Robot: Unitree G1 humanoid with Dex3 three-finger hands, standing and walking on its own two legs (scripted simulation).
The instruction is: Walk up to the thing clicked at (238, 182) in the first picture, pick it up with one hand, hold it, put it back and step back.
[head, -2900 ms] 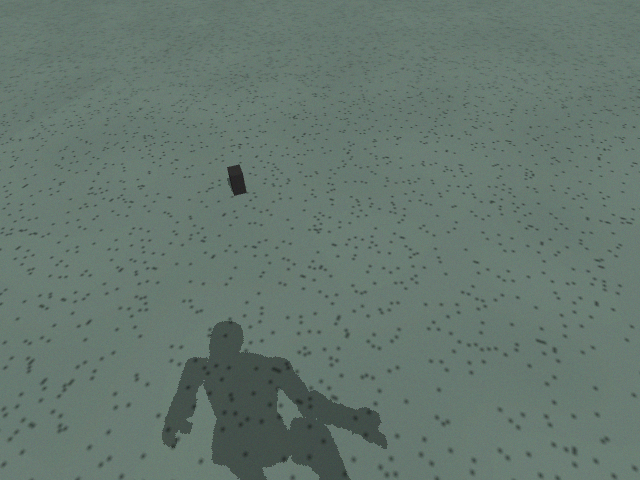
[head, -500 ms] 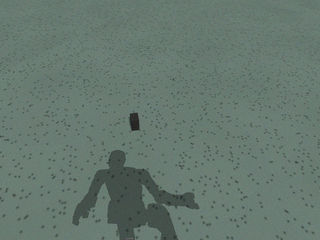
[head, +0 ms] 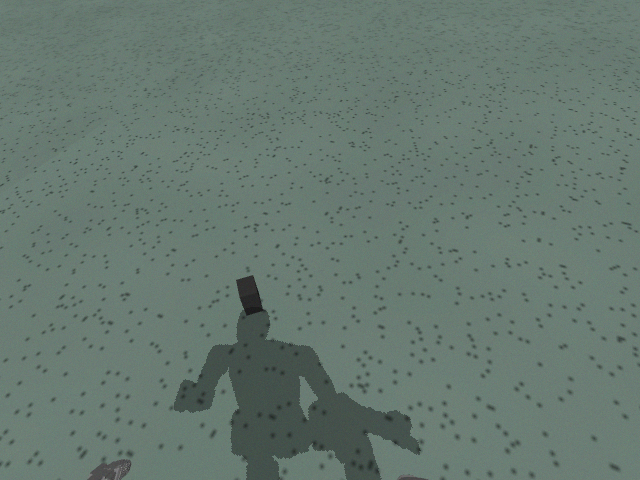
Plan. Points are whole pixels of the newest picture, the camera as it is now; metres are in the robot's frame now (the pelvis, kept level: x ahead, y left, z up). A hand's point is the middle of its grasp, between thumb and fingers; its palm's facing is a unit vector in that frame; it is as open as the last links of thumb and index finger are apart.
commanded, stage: walk up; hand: left
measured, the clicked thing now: (249, 295) +0.84 +0.30 -0.69
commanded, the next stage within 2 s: none
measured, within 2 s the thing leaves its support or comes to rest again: neither
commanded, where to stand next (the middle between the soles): +0.50 +0.01 m, yaw +2 degrees
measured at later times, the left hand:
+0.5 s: hand (136, 452) +0.21 +0.30 -0.15, palm faces -0.03 -0.94 -0.33, open 7.4 cm
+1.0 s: hand (184, 321) +0.40 +0.26 -0.11, palm faces +0.00 -0.91 -0.41, open 7.4 cm
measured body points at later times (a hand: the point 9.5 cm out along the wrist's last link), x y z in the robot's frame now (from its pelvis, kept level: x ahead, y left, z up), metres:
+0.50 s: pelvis +0.19 +0.03 +0.01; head +0.21 +0.06 +0.46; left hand +0.21 +0.35 -0.12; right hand +0.28 -0.29 -0.07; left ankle +0.25 +0.14 -0.72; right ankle +0.14 -0.11 -0.66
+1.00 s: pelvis +0.35 -0.02 +0.01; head +0.37 -0.04 +0.46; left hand +0.40 +0.30 -0.08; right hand +0.42 -0.34 -0.12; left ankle +0.37 +0.12 -0.67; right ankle +0.39 -0.14 -0.72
